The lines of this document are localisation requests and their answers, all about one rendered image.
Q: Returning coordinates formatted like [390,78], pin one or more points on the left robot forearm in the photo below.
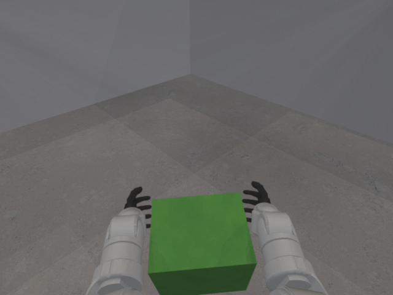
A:
[121,259]

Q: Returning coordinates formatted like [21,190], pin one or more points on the robot left hand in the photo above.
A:
[132,201]

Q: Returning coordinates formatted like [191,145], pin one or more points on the carton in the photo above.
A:
[200,245]

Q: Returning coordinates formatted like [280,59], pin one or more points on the right robot forearm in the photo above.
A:
[285,264]

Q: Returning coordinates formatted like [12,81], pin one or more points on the robot right hand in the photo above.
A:
[261,195]

